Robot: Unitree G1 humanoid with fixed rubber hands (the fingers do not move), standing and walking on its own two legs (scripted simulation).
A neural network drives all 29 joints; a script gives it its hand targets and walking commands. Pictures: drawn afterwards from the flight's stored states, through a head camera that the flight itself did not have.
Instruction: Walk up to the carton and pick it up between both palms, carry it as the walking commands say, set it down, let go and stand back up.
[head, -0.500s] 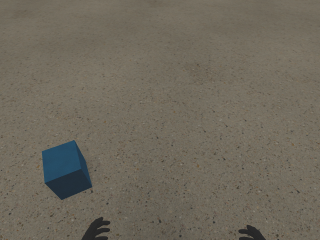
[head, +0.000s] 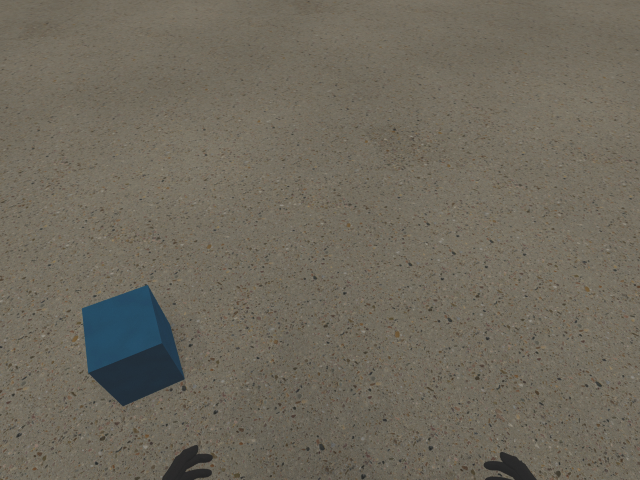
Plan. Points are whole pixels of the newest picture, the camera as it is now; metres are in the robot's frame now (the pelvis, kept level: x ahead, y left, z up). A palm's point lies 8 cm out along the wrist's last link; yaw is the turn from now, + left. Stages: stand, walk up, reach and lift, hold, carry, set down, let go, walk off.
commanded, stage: stand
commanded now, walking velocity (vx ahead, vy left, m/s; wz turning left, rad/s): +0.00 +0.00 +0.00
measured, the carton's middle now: (135, 345) +0.63 +0.61 -0.64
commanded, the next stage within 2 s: walk up in 1.36 s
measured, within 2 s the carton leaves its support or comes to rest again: neither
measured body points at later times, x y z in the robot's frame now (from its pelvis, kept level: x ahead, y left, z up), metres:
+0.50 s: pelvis -0.01 +0.00 +0.00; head -0.01 +0.01 +0.45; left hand +0.11 +0.23 -0.11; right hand +0.09 -0.24 -0.11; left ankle -0.03 +0.11 -0.72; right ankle -0.02 -0.14 -0.72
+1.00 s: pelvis -0.02 +0.00 +0.01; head -0.01 +0.01 +0.46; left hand +0.07 +0.23 -0.12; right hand +0.06 -0.24 -0.12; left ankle -0.03 +0.11 -0.72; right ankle -0.02 -0.14 -0.72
